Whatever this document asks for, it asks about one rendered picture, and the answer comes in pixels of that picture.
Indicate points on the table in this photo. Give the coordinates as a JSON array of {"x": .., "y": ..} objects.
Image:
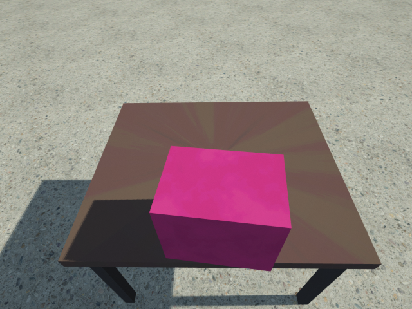
[{"x": 113, "y": 227}]

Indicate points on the carton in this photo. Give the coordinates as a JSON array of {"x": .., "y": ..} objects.
[{"x": 222, "y": 207}]

